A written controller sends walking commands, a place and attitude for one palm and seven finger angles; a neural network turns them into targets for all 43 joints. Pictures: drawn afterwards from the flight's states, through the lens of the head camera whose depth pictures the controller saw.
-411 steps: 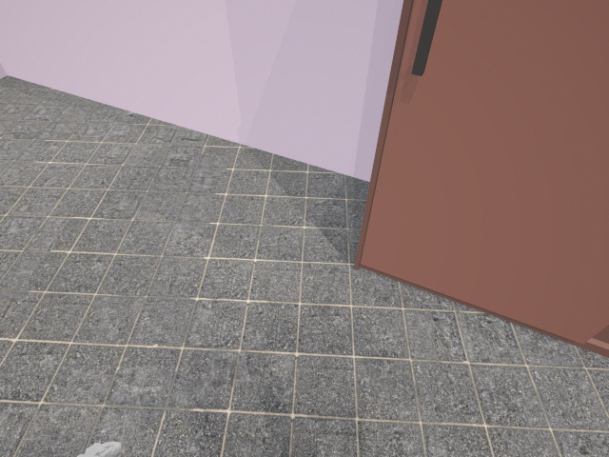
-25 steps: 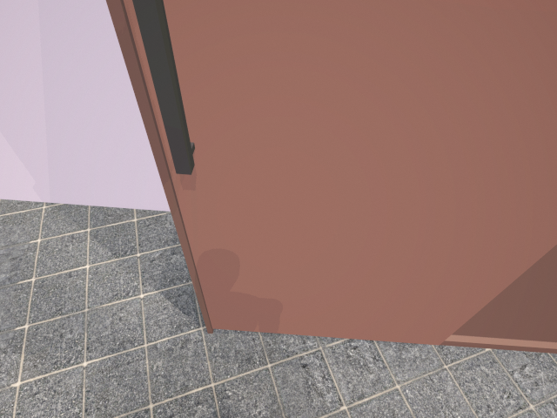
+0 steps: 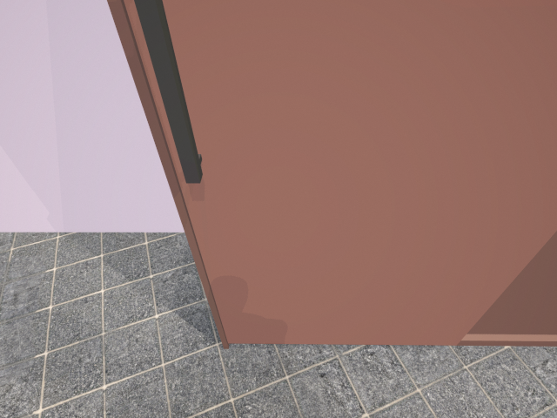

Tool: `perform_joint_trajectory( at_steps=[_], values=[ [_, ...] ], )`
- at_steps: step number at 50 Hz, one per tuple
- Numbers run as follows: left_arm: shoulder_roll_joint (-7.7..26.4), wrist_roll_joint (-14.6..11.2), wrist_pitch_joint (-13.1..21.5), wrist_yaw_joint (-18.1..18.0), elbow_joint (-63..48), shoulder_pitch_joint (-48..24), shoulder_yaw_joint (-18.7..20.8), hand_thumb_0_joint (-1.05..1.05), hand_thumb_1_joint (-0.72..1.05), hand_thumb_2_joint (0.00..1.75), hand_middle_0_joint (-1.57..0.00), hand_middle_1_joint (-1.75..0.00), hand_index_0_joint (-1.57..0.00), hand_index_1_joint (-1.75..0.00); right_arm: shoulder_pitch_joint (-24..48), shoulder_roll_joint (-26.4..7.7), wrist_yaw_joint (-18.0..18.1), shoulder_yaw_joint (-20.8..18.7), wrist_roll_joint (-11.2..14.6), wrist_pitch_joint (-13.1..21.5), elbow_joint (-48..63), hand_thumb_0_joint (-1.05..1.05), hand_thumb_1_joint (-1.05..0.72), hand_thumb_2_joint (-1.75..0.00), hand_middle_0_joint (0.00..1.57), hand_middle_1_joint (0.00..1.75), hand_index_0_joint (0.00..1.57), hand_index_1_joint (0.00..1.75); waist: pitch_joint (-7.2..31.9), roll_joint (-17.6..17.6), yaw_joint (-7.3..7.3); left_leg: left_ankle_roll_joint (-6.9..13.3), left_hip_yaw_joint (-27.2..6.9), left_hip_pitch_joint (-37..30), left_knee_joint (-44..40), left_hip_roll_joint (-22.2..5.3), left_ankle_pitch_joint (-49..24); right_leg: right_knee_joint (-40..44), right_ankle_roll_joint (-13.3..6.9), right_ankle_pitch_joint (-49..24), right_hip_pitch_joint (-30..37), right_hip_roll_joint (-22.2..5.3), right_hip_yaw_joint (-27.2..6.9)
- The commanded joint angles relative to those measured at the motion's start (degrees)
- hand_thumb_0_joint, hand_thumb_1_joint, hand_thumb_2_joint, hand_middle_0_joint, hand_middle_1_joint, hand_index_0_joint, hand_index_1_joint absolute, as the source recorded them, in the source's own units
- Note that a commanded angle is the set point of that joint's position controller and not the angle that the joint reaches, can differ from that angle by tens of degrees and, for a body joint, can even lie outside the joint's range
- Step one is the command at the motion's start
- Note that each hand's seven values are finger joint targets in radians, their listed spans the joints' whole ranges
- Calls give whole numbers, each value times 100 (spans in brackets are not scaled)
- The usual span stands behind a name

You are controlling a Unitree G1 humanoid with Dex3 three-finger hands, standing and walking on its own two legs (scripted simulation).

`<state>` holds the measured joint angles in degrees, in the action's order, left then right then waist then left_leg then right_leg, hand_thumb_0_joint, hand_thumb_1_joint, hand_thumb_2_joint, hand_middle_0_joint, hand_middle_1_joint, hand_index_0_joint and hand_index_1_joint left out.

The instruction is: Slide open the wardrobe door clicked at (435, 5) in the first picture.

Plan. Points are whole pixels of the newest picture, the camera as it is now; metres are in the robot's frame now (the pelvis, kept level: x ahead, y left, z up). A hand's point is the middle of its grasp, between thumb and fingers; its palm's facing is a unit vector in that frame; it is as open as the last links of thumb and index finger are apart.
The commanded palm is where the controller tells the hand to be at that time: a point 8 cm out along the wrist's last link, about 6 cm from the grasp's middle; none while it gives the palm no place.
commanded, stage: come to a stop and stand still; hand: left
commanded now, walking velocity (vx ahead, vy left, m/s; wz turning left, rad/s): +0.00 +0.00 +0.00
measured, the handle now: (175, 82) +0.50 +0.17 +0.26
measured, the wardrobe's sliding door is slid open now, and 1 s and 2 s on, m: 0.00 0.00 0.00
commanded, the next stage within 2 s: look again from close up in 0.56 s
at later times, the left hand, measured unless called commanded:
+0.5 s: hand out of the picture +0.00 +0.17 -0.17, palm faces +0.03 -0.99 -0.15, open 7.4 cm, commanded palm none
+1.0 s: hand out of the picture +0.01 +0.17 -0.17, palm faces +0.03 -0.99 -0.16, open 7.4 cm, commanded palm none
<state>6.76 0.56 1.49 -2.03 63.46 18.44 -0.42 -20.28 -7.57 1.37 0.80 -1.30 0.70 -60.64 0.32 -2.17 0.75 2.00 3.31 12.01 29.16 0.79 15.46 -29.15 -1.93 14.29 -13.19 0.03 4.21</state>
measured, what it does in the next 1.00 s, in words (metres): stands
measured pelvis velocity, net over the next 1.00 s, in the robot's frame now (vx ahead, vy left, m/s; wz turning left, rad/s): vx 0.02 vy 0.01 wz -0.01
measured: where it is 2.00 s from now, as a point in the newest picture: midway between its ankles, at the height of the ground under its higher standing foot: outside the picture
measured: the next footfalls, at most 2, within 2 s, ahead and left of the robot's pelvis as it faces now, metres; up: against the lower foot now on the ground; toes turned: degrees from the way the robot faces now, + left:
none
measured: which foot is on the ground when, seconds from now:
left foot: down 0.00-1.00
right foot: down 0.00-1.00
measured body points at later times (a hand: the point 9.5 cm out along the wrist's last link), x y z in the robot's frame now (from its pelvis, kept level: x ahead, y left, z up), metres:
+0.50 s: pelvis +0.01 +0.01 +0.00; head +0.01 +0.01 +0.45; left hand +0.00 +0.22 -0.16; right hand +0.01 -0.20 -0.16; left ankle +0.01 +0.10 -0.74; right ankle +0.02 -0.10 -0.74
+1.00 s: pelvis +0.02 +0.01 +0.01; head +0.03 +0.01 +0.46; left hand +0.01 +0.22 -0.16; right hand +0.01 -0.20 -0.16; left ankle +0.01 +0.10 -0.74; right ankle +0.02 -0.10 -0.74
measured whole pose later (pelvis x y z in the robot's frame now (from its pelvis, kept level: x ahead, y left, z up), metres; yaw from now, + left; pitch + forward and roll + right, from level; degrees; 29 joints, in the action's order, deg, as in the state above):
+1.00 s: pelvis +0.02 +0.01 +0.01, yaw +0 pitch -2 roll +0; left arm 7.4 0.4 1.1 -1.8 64.3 16.9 -0.6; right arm -16.8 -7.3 2.0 1.2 -0.8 1.5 -65.0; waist -2.7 0.2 -0.4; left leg 2.8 4.0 8.0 23.7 2.0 14.3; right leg -25.4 -0.8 13.8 -10.0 -0.8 3.3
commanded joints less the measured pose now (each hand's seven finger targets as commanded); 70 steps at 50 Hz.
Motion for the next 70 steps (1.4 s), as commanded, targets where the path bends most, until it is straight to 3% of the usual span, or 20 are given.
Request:
perform_joint_trajectory(
  at_steps=[1,3,9,21,25,46,55,70],
  values=[
    [531,4,47,-10,-285,289,65,0,90,90,-20,-30,-20,-30,-274,-520,18,-58,17,141,196,0,-90,-90,20,30,20,30,-785,141,-102,96,-919,801,-1169,-612,432,639,-133,438,-67,-487,-752],
    [534,12,33,-2,-303,301,63,0,90,90,-20,-30,-20,-30,-251,-557,16,-64,17,134,191,0,-90,-90,20,30,20,30,-839,235,-115,113,-958,856,-1267,-616,603,643,-125,417,-56,-485,-735],
    [559,12,36,2,-313,256,65,0,90,90,-20,-30,-20,-30,-233,-560,27,-60,27,172,77,0,-90,-90,20,30,20,30,-579,193,-120,120,-888,555,-1252,-642,72,601,-98,-71,148,-534,-673],
    [566,8,39,-7,-129,266,49,0,90,90,-20,-30,-20,-30,-104,-556,60,-52,64,185,-135,0,-90,-90,20,30,20,30,-436,236,-87,83,-698,79,-1082,-632,-716,686,-61,-561,235,-617,-711],
    [532,16,27,-14,-84,273,33,0,90,90,-20,-30,-20,-30,-58,-560,65,-55,69,167,-180,0,-90,-90,20,30,20,30,-578,161,-82,74,-672,87,-1115,-641,-651,740,-54,-505,164,-598,-728],
    [553,4,19,-17,-81,301,53,0,90,90,-20,-30,-20,-30,-41,-506,82,-58,69,172,-294,0,-90,-90,20,30,20,30,-447,267,-118,66,-640,-52,-1070,-638,-984,765,-59,-827,390,-653,-703],
    [546,9,-5,-16,-79,262,63,0,90,90,-20,-30,-20,-30,-46,-482,90,-56,70,163,-336,0,-90,-90,20,30,20,30,-589,225,-131,63,-680,41,-1149,-645,-879,793,-53,-661,363,-626,-683],
    [573,10,21,-18,-78,301,77,0,90,90,-20,-30,-20,-30,-39,-496,102,-73,73,172,-339,0,-90,-90,20,30,20,30,-435,308,-123,47,-622,-164,-1054,-651,-1184,803,-62,-998,454,-666,-686]
  ],
)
